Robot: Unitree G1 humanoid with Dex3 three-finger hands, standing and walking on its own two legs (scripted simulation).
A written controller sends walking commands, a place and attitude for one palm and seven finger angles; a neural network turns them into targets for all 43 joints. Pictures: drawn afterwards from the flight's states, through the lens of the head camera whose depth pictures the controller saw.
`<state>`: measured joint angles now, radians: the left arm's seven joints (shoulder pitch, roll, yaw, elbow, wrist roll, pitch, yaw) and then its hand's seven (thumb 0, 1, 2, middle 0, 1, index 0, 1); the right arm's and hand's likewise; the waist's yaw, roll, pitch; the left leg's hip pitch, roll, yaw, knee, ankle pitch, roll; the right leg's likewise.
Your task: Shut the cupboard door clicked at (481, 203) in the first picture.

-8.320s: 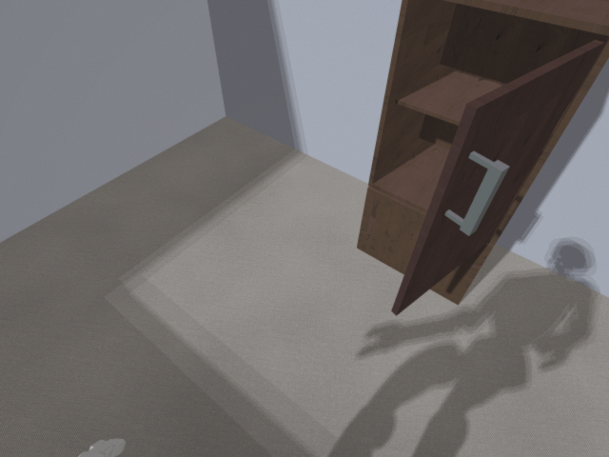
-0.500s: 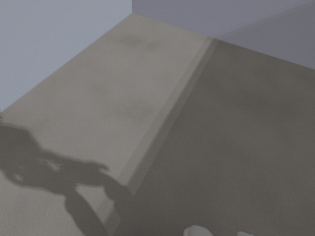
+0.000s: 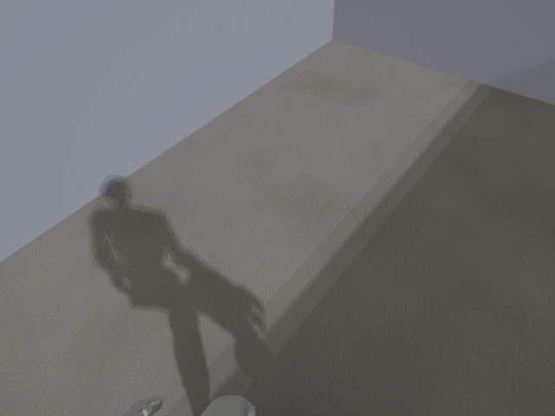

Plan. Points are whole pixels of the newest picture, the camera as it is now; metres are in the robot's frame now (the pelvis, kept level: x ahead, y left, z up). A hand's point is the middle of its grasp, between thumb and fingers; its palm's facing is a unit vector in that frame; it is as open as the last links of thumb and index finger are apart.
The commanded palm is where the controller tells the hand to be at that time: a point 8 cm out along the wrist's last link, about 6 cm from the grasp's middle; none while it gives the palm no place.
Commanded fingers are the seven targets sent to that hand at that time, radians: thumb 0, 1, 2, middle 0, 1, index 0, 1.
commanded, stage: walk to a spot facing it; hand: left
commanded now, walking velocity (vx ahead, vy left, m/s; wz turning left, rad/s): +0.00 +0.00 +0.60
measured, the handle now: out of the picture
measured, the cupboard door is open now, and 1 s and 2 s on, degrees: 76 76 76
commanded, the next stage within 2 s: none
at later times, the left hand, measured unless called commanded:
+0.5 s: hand out of the picture -0.02 +0.30 -0.17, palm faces +0.33 -0.91 -0.24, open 7.4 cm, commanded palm none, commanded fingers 0.00 0.90 0.90 -0.20 -0.30 -0.20 -0.30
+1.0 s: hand out of the picture -0.02 +0.24 -0.13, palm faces +0.53 -0.79 -0.29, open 7.4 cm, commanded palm none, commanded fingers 0.00 0.90 0.90 -0.20 -0.30 -0.20 -0.30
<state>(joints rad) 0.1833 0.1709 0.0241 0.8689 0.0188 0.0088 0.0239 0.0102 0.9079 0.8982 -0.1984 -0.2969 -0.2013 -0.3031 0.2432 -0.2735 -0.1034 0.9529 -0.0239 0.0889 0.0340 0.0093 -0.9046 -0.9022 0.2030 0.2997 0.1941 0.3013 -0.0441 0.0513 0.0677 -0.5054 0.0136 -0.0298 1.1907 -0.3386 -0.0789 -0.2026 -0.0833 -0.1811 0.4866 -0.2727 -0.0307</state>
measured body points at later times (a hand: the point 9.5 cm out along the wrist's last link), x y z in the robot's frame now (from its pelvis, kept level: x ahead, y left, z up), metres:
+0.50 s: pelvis -0.02 +0.07 +0.00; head +0.00 +0.11 +0.45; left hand -0.04 +0.35 -0.15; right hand +0.15 -0.15 -0.12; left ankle -0.03 +0.14 -0.74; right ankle +0.01 -0.10 -0.65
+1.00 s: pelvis +0.01 +0.02 +0.00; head +0.03 -0.01 +0.45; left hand -0.05 +0.28 -0.11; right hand +0.15 -0.20 -0.16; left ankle -0.04 +0.14 -0.67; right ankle +0.03 -0.07 -0.74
